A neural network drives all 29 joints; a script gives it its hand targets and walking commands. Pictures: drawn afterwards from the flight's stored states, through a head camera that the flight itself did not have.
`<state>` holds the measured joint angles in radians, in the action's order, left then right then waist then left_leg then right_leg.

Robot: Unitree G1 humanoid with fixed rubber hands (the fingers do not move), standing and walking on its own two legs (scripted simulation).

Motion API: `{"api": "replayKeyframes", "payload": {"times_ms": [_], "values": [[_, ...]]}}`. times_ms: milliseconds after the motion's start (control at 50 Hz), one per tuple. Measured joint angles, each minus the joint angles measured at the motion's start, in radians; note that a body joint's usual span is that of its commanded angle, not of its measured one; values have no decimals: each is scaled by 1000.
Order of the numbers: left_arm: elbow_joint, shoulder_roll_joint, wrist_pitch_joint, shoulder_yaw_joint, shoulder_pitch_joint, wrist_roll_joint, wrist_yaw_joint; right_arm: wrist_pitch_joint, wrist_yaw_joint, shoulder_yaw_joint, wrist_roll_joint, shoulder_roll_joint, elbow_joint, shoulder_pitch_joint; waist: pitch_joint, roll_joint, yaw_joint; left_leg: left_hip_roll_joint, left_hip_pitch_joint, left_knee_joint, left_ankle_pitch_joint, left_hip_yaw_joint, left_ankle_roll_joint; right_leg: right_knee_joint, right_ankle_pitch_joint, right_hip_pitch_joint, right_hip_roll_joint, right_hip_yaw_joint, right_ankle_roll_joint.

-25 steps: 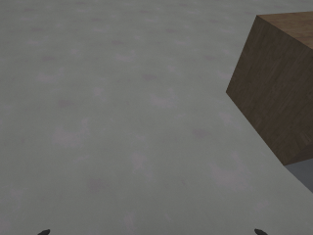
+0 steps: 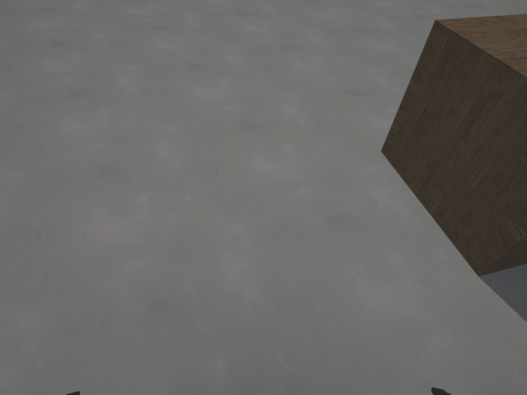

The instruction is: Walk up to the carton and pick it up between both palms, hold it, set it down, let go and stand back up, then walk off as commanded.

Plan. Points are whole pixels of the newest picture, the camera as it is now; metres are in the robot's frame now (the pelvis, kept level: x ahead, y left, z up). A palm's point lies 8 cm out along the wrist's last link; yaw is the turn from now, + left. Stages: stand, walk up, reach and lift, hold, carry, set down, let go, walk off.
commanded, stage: stand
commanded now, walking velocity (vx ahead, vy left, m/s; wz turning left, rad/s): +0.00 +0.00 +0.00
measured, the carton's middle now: out of the picture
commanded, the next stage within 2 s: walk up in 1.76 s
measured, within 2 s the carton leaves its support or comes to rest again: neither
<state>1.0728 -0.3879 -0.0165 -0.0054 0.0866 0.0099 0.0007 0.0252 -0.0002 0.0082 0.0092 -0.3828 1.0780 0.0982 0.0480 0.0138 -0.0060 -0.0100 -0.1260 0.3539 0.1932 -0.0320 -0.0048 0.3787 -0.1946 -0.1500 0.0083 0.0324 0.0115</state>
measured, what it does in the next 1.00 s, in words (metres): stands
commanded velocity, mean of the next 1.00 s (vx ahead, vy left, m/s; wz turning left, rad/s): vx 0.00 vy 0.00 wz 0.00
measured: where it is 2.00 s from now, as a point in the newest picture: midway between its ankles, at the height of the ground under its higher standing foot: outside the picture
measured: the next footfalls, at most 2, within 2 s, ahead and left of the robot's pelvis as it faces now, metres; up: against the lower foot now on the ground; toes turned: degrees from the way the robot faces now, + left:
none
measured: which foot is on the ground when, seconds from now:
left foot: down 0.00-1.00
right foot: down 0.00-1.00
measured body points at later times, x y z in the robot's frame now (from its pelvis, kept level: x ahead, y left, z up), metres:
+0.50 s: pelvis +0.01 +0.00 +0.00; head +0.01 +0.00 +0.45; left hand +0.11 +0.31 -0.12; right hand +0.11 -0.32 -0.11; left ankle +0.00 +0.12 -0.75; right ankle +0.01 -0.13 -0.75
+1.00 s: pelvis +0.01 +0.00 +0.00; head +0.01 +0.01 +0.45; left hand +0.11 +0.32 -0.12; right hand +0.11 -0.31 -0.11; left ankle +0.00 +0.12 -0.75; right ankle +0.01 -0.13 -0.75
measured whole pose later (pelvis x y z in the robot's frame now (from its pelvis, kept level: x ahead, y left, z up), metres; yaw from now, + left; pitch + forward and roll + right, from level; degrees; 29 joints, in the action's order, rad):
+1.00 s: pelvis +0.01 +0.00 +0.00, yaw +0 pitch -2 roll +0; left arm 1.07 -0.39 -0.01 -0.02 0.08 0.01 0.00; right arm 0.02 0.00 0.01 0.01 -0.38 1.08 0.09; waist 0.04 0.02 0.00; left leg -0.01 -0.10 0.33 0.19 -0.02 0.00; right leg 0.35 -0.19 -0.12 0.02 0.03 0.02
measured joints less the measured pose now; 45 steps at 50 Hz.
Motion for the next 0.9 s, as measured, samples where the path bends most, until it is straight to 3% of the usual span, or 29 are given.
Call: {"api": "replayKeyframes", "payload": {"times_ms": [900], "values": [[-2,-5,9,-9,-8,4,-1,-8,3,0,1,-5,4,-10,-3,1,8,1,19,-15,3,10,1,-28,1,28,5,-9,5]]}}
